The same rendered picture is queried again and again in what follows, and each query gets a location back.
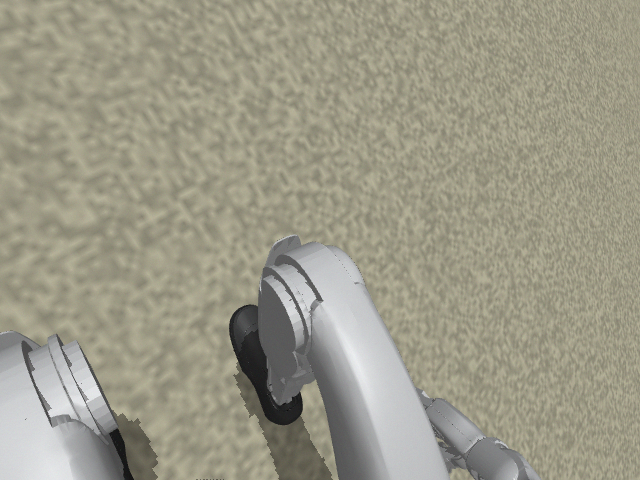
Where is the left robot foot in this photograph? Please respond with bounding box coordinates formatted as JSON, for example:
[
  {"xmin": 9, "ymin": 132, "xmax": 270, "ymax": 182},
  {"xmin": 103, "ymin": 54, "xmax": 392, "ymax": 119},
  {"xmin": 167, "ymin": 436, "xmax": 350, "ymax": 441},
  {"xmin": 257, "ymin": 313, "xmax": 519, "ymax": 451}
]
[{"xmin": 109, "ymin": 428, "xmax": 134, "ymax": 480}]

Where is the right robot arm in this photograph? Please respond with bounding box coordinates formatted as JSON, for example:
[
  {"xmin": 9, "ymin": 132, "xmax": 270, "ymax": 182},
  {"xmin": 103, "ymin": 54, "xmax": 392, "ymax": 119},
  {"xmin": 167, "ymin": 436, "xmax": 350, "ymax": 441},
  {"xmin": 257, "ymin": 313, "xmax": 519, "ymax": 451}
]
[{"xmin": 466, "ymin": 437, "xmax": 542, "ymax": 480}]

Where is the right robot foot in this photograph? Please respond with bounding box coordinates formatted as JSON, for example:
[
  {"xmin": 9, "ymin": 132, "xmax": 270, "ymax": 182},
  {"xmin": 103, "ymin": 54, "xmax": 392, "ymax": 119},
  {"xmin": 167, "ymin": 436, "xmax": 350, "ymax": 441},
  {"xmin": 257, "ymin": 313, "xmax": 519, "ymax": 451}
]
[{"xmin": 229, "ymin": 305, "xmax": 303, "ymax": 425}]

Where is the right robot hand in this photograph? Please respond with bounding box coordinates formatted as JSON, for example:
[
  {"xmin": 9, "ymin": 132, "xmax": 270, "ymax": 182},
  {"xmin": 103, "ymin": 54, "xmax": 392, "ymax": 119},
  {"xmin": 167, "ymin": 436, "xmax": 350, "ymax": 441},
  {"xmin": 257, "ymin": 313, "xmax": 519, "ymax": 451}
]
[{"xmin": 415, "ymin": 387, "xmax": 487, "ymax": 473}]

